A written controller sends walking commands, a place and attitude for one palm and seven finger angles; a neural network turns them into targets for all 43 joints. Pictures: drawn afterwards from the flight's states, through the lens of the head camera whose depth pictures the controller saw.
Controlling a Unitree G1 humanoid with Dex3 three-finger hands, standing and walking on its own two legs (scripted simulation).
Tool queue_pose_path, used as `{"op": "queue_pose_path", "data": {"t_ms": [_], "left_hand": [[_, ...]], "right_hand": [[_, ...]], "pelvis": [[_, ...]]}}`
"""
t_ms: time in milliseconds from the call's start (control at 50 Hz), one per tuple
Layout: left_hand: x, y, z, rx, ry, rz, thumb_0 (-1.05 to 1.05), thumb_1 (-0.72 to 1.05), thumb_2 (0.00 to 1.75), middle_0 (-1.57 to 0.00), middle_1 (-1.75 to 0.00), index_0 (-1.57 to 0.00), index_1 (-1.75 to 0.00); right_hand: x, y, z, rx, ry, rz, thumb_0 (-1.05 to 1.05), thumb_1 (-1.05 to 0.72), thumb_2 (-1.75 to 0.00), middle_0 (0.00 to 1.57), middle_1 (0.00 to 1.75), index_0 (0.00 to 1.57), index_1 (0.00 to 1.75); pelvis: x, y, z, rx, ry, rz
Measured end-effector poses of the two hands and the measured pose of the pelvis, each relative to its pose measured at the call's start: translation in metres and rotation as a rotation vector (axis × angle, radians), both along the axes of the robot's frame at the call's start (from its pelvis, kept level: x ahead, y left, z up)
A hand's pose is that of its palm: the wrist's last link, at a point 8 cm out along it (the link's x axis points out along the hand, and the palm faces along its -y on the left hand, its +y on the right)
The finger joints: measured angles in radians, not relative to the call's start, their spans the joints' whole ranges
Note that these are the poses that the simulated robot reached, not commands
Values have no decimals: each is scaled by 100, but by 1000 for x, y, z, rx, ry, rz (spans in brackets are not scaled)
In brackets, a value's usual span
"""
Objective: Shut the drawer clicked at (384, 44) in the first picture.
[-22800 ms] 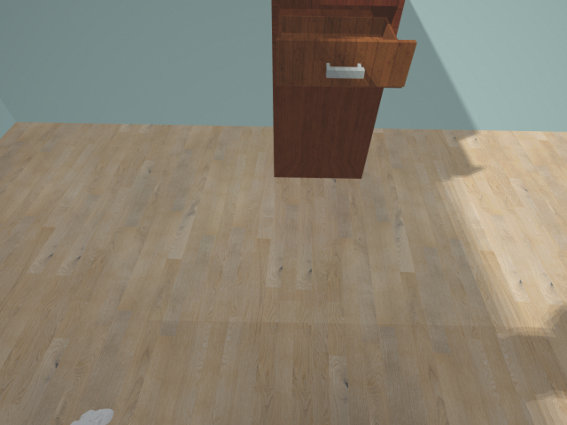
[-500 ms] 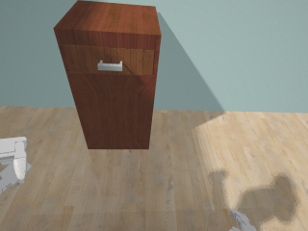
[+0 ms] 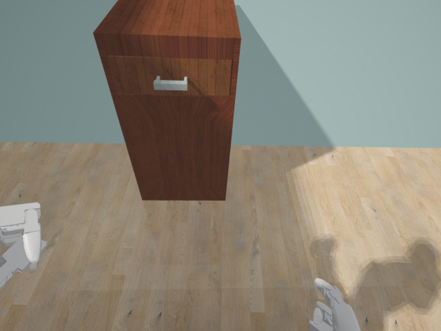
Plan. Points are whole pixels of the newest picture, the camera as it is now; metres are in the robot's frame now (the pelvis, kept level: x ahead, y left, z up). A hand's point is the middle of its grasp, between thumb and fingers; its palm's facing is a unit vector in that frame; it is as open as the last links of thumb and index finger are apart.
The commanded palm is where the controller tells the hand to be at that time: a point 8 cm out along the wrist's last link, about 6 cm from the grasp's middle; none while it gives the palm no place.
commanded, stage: stop stepping back and stand still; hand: left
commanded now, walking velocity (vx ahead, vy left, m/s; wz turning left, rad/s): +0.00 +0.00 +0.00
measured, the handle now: (171, 82) +0.89 +0.21 -0.02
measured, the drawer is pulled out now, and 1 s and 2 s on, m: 0.00 0.00 0.00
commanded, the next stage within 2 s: let the arm hang, fingers relaxed in 0.04 s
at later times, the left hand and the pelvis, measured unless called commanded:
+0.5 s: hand out of the picture +0.01 +0.19 -0.18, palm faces +0.09 -0.98 -0.19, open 3.3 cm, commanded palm none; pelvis -0.01 +0.00 -0.01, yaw +3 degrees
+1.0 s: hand out of the picture +0.00 +0.17 -0.17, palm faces +0.08 -0.97 -0.22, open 7.2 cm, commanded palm none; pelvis +0.01 -0.01 +0.00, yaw +3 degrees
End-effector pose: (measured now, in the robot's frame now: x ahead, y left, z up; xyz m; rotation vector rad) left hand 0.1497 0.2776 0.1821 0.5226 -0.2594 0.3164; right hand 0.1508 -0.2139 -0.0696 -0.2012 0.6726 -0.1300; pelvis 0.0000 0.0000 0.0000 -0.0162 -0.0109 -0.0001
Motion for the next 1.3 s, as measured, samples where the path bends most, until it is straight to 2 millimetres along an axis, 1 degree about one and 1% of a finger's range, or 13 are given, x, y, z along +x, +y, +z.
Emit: {"op": "queue_pose_path", "data": {"t_ms": [140, 160, 200, 260, 320, 360, 440, 580, 660, 720, 880, 1100, 1300], "left_hand": [[-4, 4, -7, -36, 23, 22, 2, 89, 90, -141, -160, -141, -160], [1, 7, -16, -29, 51, 20, 1, 89, 90, -141, -160, -141, -160], [14, 18, -62, -67, 232, 37, 1, 89, 90, -140, -159, -141, -159], [15, 26, -160, -200, 623, 117, 0, 90, 90, -136, -156, -137, -156], [-19, 10, -245, -326, 978, 161, 1, 90, 90, -129, -149, -130, -149], [-51, -9, -286, -400, 1165, 164, 1, 91, 90, -123, -143, -124, -143], [-115, -42, -332, -547, 1420, 206, 2, 91, 90, -110, -129, -110, -130], [-196, -29, -329, -577, 1609, 371, 1, 90, 90, -84, -101, -84, -105], [-223, -26, -320, -556, 1693, 426, 1, 91, 90, -68, -84, -68, -86], [-230, -27, -316, -547, 1719, 447, 1, 91, 90, -57, -71, -57, -72], [-197, -39, -316, -551, 1648, 417, 1, 91, 90, -31, -42, -31, -42], [-130, -71, -323, -578, 1515, 300, 1, 91, 90, -21, -31, -21, -31], [-122, -74, -323, -570, 1521, 310, 1, 91, 90, -20, -30, -21, -30]], "right_hand": [[8, 0, -4, -12, 29, 8, 1, -90, -90, 21, 30, 21, 30], [10, -2, -8, -9, 31, 25, 1, -90, -90, 21, 30, 21, 30], [11, -9, -22, -3, 80, 59, 1, -90, -90, 21, 30, 21, 30], [4, -21, -41, -8, 169, 54, 0, -90, -90, 21, 30, 21, 30], [-16, -32, -48, -20, 248, 18, 1, -90, -90, 20, 30, 21, 30], [-35, -39, -50, -38, 314, -9, 0, -91, -90, 20, 30, 21, 30], [-83, -46, -54, -71, 486, -56, 0, -91, -90, 20, 30, 20, 30], [-151, -38, -62, -47, 751, -79, 0, -91, -90, 20, 30, 20, 30], [-166, -29, -69, -2, 797, -96, 0, -91, -90, 20, 30, 20, 30], [-168, -22, -74, 29, 805, -99, 0, -91, -90, 20, 30, 20, 30], [-152, -10, -83, 79, 771, -84, 0, -91, -90, 20, 30, 20, 30], [-121, -24, -80, 63, 700, -86, 0, -92, -90, 20, 30, 20, 30], [-115, -34, -78, 55, 704, -95, 0, -91, -90, 20, 30, 20, 30]], "pelvis": [[3, 4, -1, -14, -6, -3], [3, 5, -2, -14, 2, 4], [0, 8, -6, -7, 13, 18], [-6, 10, -12, 1, 10, 25], [-8, 8, -13, 4, -3, 29], [-8, 6, -13, 2, -13, 32], [-8, 3, -10, -4, -21, 39], [-6, -2, -2, -8, -9, 54], [-3, -3, -1, -5, -13, 50], [-2, -3, 0, -3, -17, 46], [5, -7, 0, 10, -21, 43], [15, -16, 1, 15, -29, 43], [22, -25, 1, 14, -28, 40]]}}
